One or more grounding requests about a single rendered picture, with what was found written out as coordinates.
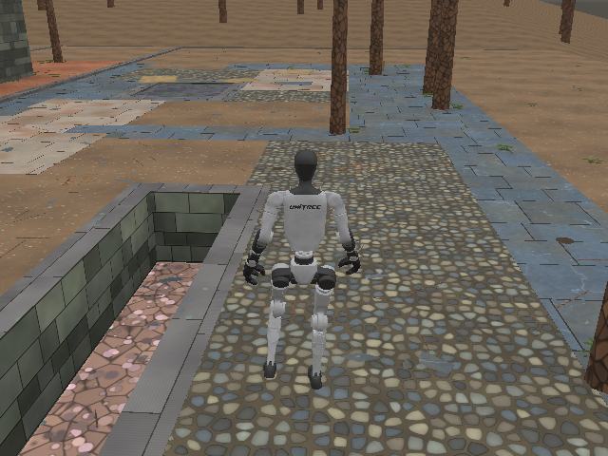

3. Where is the robot head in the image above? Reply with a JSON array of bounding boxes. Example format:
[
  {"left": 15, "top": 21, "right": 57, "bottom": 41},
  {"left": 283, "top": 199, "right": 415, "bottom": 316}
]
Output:
[{"left": 289, "top": 149, "right": 322, "bottom": 195}]

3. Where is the left robot forearm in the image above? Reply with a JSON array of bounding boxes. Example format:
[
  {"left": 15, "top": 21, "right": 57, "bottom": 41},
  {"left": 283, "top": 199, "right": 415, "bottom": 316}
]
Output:
[{"left": 246, "top": 229, "right": 267, "bottom": 267}]

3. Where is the left robot hand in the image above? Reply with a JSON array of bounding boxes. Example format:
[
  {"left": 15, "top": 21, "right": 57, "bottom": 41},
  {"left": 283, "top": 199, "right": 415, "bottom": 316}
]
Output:
[{"left": 243, "top": 262, "right": 265, "bottom": 285}]

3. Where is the robot left thigh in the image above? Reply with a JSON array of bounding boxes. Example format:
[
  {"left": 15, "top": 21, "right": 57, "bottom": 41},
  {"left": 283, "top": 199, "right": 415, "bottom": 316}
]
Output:
[{"left": 271, "top": 263, "right": 291, "bottom": 317}]

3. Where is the left robot upper arm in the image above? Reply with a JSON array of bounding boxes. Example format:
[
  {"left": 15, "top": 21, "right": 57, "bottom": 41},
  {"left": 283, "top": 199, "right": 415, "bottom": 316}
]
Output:
[{"left": 257, "top": 191, "right": 286, "bottom": 243}]

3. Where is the right robot upper arm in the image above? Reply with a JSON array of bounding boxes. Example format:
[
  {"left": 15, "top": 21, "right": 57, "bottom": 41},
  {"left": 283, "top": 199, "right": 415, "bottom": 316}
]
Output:
[{"left": 325, "top": 191, "right": 352, "bottom": 243}]

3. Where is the right robot forearm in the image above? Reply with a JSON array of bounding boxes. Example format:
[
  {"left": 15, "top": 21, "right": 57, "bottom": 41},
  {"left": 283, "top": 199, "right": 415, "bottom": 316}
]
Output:
[{"left": 342, "top": 228, "right": 359, "bottom": 261}]

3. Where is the right robot hand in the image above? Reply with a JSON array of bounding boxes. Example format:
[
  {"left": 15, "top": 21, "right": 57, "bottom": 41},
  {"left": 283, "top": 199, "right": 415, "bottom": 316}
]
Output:
[{"left": 338, "top": 257, "right": 361, "bottom": 275}]

